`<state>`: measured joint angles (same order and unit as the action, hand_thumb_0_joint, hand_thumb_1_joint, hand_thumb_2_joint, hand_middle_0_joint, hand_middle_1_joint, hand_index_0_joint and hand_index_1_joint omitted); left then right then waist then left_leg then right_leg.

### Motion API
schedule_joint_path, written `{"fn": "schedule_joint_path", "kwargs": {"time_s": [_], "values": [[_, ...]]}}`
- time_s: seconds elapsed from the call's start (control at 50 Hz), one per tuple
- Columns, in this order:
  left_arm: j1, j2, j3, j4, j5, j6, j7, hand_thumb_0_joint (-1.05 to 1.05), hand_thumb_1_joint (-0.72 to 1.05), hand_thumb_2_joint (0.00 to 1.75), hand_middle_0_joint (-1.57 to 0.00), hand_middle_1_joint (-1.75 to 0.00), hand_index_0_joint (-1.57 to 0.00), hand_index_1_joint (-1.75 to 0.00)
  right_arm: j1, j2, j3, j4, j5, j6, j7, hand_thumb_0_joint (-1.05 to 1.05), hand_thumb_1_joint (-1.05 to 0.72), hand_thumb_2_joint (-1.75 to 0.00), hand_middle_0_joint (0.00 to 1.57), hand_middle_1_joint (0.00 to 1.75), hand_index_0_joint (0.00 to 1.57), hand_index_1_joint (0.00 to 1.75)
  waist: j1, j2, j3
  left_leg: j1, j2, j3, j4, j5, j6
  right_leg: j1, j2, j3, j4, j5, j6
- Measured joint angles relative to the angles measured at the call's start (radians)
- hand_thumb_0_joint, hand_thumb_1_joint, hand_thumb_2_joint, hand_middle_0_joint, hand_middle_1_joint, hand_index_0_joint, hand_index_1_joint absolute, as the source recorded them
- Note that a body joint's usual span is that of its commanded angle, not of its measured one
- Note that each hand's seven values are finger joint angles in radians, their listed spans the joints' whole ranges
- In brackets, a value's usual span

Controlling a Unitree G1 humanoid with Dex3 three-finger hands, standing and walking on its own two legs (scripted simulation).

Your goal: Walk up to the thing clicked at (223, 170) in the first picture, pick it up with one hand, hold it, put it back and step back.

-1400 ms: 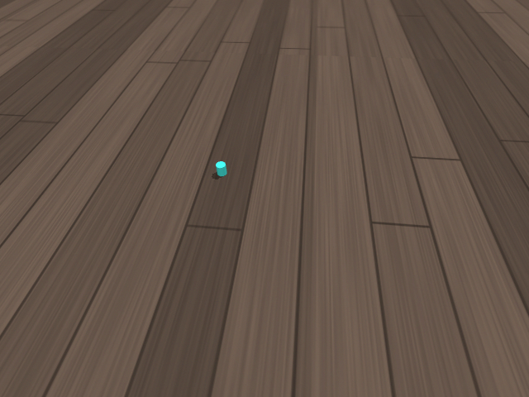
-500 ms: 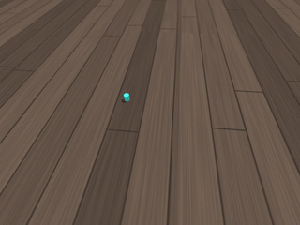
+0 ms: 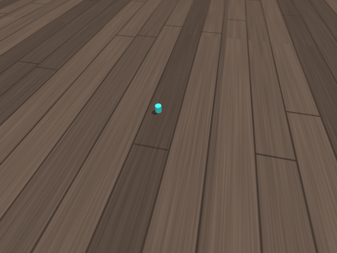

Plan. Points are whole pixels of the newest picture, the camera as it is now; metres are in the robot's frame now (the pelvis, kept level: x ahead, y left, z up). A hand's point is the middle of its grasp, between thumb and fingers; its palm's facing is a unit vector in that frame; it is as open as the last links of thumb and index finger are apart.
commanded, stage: walk up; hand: left
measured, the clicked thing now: (158, 108) +1.33 +0.18 -0.74
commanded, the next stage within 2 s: none
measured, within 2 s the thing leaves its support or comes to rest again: neither
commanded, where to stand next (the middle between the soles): +0.95 -0.05 m, yaw -2 degrees
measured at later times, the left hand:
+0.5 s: hand (102, 182) +0.35 +0.26 -0.14, palm faces -0.10 -0.92 -0.37, open 7.4 cm
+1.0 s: hand (106, 150) +0.49 +0.29 -0.17, palm faces -0.10 -0.94 -0.34, open 7.4 cm
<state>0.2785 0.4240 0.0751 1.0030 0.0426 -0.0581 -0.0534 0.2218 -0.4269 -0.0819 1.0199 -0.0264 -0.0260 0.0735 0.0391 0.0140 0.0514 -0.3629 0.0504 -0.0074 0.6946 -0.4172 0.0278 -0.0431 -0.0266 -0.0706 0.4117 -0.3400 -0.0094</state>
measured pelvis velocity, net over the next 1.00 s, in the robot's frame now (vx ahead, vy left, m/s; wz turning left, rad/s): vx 0.44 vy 0.01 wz -0.05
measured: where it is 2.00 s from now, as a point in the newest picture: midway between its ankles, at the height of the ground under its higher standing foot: (185, 159)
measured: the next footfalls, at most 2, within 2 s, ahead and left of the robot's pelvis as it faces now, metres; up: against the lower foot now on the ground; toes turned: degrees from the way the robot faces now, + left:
left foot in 0.04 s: +0.12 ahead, +0.14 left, +0.00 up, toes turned +3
right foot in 0.48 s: +0.37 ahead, -0.14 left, +0.00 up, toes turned -6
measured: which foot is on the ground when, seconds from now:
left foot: up 0.00-0.02, down 0.04-0.48, up 0.50-0.84, down 0.86-1.00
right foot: down 0.00-0.06, up 0.08-0.46, down 0.48-0.88, up 0.90-1.00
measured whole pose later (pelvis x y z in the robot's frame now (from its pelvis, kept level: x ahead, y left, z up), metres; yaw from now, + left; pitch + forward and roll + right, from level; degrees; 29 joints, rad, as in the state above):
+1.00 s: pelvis +0.44 +0.01 -0.01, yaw -3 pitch -2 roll +0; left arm 0.32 0.46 0.05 0.91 0.01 -0.04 -0.05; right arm 0.30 -0.41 -0.06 0.84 -0.01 -0.10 0.05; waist -0.01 -0.08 0.07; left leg -0.32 0.05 0.11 0.62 -0.25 0.03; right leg -0.38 -0.01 0.02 1.09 -0.42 -0.05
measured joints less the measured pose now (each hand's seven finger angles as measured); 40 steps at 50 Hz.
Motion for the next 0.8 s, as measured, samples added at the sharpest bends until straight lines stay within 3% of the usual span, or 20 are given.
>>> {"fn": "schedule_joint_path", "kwargs": {"time_s": [0.04,0.06,0.1,0.14,0.18,0.3,0.38,0.44,0.48,0.52,0.56,0.6,0.66,0.8], "values": [[0.018,0.023,0.002,-0.003,-0.003,0.01,-0.003,0.01,0.9,0.9,-0.2,-0.3,-0.2,-0.3,0.0,-0.004,-0.009,-0.025,-0.002,-0.018,0.005,0.0,-0.9,-0.9,0.2,0.3,0.2,0.3,-0.002,-0.022,0.013,0.017,0.007,0.02,-0.095,0.133,-0.013,0.004,-0.027,0.002,0.056,-0.05,0.011],[0.026,0.031,0.003,-0.003,-0.006,0.017,-0.003,0.01,0.9,0.9,-0.2,-0.3,-0.2,-0.3,-0.002,-0.006,-0.017,-0.039,-0.007,-0.03,0.003,0.0,-0.9,-0.9,0.2,0.3,0.2,0.3,-0.002,-0.04,0.022,0.031,-0.007,0.041,-0.099,0.204,-0.018,-0.021,-0.052,0.012,0.143,-0.086,-0.002],[0.029,0.03,0.0,0.008,-0.012,0.034,0.003,0.01,0.91,0.9,-0.2,-0.3,-0.2,-0.3,0.0,-0.004,-0.025,-0.068,-0.009,-0.048,-0.008,0.0,-0.9,-0.9,0.2,0.3,0.2,0.3,-0.019,-0.051,0.025,0.044,-0.022,0.058,-0.066,0.167,-0.012,-0.125,-0.027,0.091,0.407,-0.153,-0.027],[0.021,0.033,-0.012,0.01,-0.021,0.041,0.004,0.01,0.91,0.9,-0.2,-0.3,-0.2,-0.3,0.016,0.009,-0.015,-0.084,0.002,-0.05,-0.015,0.0,-0.9,-0.9,0.2,0.3,0.2,0.3,-0.034,-0.062,0.019,0.086,-0.033,0.065,-0.099,0.147,-0.003,-0.229,0.009,0.133,0.589,-0.12,-0.04],[0.012,0.036,-0.019,-0.001,-0.03,0.031,0.0,0.01,0.91,0.9,-0.2,-0.3,-0.2,-0.3,0.038,0.021,-0.001,-0.093,0.011,-0.048,-0.021,0.0,-0.9,-0.9,0.2,0.3,0.2,0.3,-0.037,-0.075,0.014,0.142,-0.041,0.075,-0.157,0.148,0.0,-0.313,0.01,0.133,0.637,-0.057,-0.038],[-0.025,0.025,-0.022,-0.046,-0.027,0.02,-0.03,0.01,0.91,0.9,-0.2,-0.3,-0.2,-0.3,0.096,0.038,0.022,-0.109,0.016,-0.055,-0.019,0.0,-0.9,-0.9,0.2,0.3,0.2,0.3,-0.051,-0.077,0.017,0.293,-0.054,0.093,-0.295,0.14,0.004,-0.449,-0.052,0.086,0.434,0.085,0.007],[-0.062,0.01,-0.022,-0.066,-0.023,0.023,-0.047,0.01,0.91,0.9,-0.2,-0.3,-0.2,-0.3,0.124,0.029,0.025,-0.121,0.02,-0.055,-0.016,0.0,-0.9,-0.9,0.21,0.31,0.21,0.3,-0.067,-0.056,0.028,0.362,-0.052,0.097,-0.315,0.092,-0.014,-0.45,-0.077,0.069,0.246,0.198,-0.005],[-0.087,-0.001,-0.019,-0.078,-0.024,0.019,-0.047,0.01,0.91,0.9,-0.2,-0.3,-0.2,-0.3,0.146,0.02,0.024,-0.128,0.02,-0.046,-0.02,0.0,-0.9,-0.9,0.21,0.31,0.21,0.3,-0.077,-0.036,0.023,0.397,-0.041,0.099,-0.283,0.023,-0.035,-0.411,-0.068,0.049,0.169,0.22,-0.022],[-0.101,-0.008,-0.014,-0.09,-0.025,0.008,-0.042,0.01,0.91,0.9,-0.2,-0.3,-0.2,-0.3,0.161,0.012,0.023,-0.132,0.019,-0.038,-0.027,0.0,-0.9,-0.9,0.21,0.31,0.21,0.3,-0.081,-0.011,0.021,0.392,-0.014,0.09,-0.192,-0.054,-0.041,-0.365,-0.041,0.03,0.141,0.235,-0.026],[-0.122,-0.025,-0.008,-0.111,-0.024,-0.011,-0.03,0.01,0.91,0.9,-0.2,-0.3,-0.2,-0.3,0.148,0.01,0.023,-0.125,0.022,-0.023,-0.037,0.0,-0.9,-0.9,0.21,0.31,0.21,0.3,-0.078,0.027,0.041,0.305,0.019,0.052,0.065,-0.078,-0.012,-0.356,-0.013,0.003,0.204,0.183,-0.013],[-0.124,-0.038,-0.015,-0.138,-0.036,-0.025,-0.022,0.01,0.91,0.9,-0.2,-0.3,-0.2,-0.3,0.128,0.013,0.032,-0.118,0.027,-0.014,-0.041,0.0,-0.9,-0.9,0.2,0.3,0.2,0.3,-0.063,0.024,0.05,0.18,-0.015,0.016,0.331,-0.066,0.002,-0.331,-0.016,0.004,0.219,0.141,-0.018],[-0.11,-0.053,-0.024,-0.152,-0.043,-0.028,-0.013,0.01,0.91,0.9,-0.2,-0.3,-0.2,-0.3,0.109,0.007,0.036,-0.119,0.034,-0.014,-0.038,0.0,-0.9,-0.9,0.2,0.3,0.2,0.3,-0.05,0.031,0.05,0.074,-0.025,0.007,0.446,-0.014,0.012,-0.283,-0.012,0.002,0.18,0.132,-0.022],[-0.069,-0.059,-0.031,-0.157,-0.041,-0.027,-0.007,0.01,0.91,0.9,-0.2,-0.3,-0.2,-0.3,0.087,0.0,0.034,-0.136,0.028,-0.021,-0.023,0.0,-0.9,-0.9,0.2,0.3,0.2,0.3,-0.039,0.038,0.037,-0.04,0.004,0.012,0.392,0.06,0.005,-0.217,0.001,0.001,0.109,0.129,-0.025],[0.016,-0.018,-0.026,-0.155,-0.026,-0.018,-0.015,0.01,0.9,0.9,-0.2,-0.3,-0.21,-0.3,0.069,-0.003,0.014,-0.152,0.007,-0.026,0.005,0.0,-0.9,-0.9,0.2,0.3,0.2,0.3,-0.014,0.01,0.021,-0.11,0.054,0.04,0.002,0.17,-0.026,-0.118,0.012,-0.011,0.081,0.044,-0.014]]}}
